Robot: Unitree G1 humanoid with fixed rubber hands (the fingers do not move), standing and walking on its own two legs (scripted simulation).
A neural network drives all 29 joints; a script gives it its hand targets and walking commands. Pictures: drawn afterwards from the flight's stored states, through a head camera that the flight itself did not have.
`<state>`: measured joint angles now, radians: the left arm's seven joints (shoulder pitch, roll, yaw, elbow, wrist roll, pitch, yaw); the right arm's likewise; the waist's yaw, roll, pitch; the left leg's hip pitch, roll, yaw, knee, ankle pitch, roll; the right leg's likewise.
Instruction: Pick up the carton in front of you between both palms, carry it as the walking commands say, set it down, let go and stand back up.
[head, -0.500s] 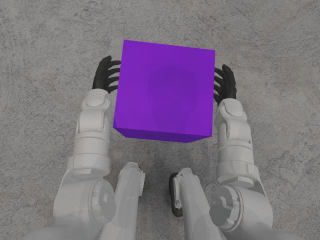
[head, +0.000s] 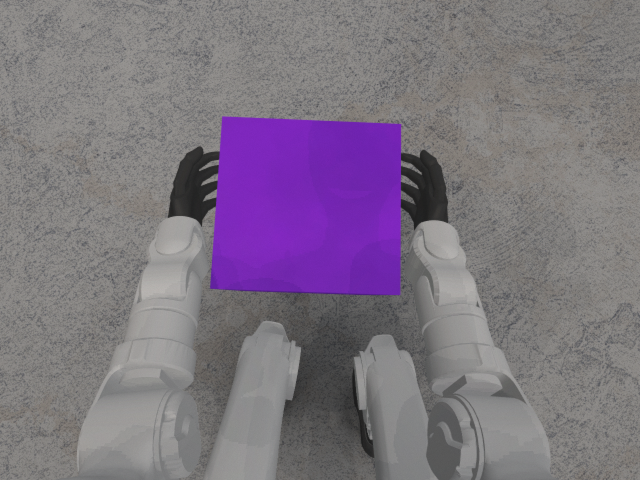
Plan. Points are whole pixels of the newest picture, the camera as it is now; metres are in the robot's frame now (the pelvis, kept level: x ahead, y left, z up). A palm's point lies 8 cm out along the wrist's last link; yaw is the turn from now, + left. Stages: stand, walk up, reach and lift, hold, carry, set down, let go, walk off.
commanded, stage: set down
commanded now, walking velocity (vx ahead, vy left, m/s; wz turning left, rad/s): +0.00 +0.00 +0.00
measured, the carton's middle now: (309, 223) +0.43 +0.05 -0.21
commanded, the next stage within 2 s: none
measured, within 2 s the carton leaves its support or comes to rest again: rests again in 1.82 s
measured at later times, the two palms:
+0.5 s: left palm (205, 200) +0.46 +0.22 -0.26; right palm (393, 202) +0.48 -0.08 -0.25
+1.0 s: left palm (209, 216) +0.44 +0.23 -0.31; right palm (382, 213) +0.48 -0.07 -0.31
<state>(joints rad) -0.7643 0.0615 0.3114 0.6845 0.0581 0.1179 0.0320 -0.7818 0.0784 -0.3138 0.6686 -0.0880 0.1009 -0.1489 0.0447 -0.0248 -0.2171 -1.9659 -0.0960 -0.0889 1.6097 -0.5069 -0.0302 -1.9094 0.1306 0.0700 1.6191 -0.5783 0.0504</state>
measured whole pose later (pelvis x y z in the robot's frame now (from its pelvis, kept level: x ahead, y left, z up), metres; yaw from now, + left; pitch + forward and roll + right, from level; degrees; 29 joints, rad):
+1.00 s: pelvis -0.04 -0.01 -0.15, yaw -1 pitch +42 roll +0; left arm -1.23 0.25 0.36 0.95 0.06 0.20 0.01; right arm -1.30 -0.05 -0.33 0.96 -0.09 0.18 -0.21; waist 0.10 -0.08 0.18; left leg -2.28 -0.07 -0.06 2.11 -0.56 -0.07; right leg -2.25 0.21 0.05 2.14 -0.61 0.07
